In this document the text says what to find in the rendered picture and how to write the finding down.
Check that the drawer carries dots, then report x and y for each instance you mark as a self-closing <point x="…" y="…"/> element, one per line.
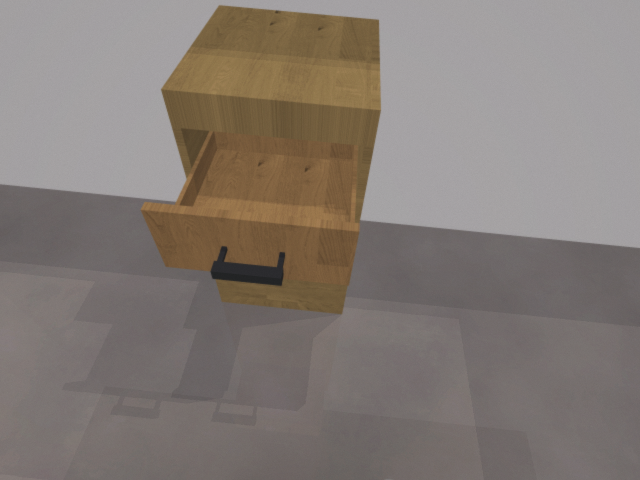
<point x="259" y="196"/>

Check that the handle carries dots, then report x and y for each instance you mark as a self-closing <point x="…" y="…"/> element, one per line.
<point x="246" y="272"/>

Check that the cabinet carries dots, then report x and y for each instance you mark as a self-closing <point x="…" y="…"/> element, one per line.
<point x="287" y="75"/>

